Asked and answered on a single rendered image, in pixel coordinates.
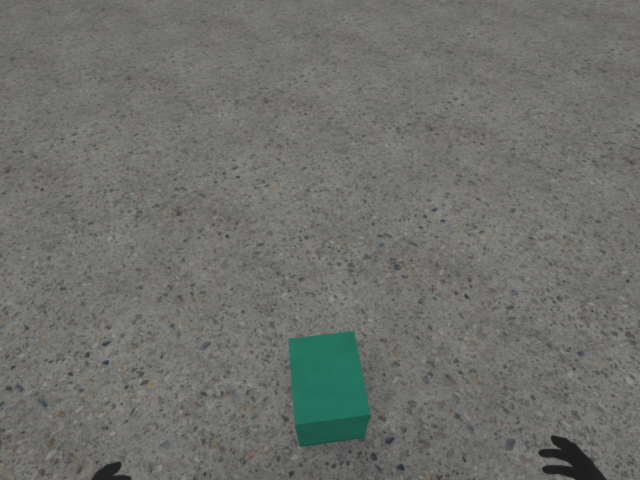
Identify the robot right hand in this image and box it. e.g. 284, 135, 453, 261
539, 435, 607, 480

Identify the carton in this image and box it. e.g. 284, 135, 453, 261
289, 331, 370, 447

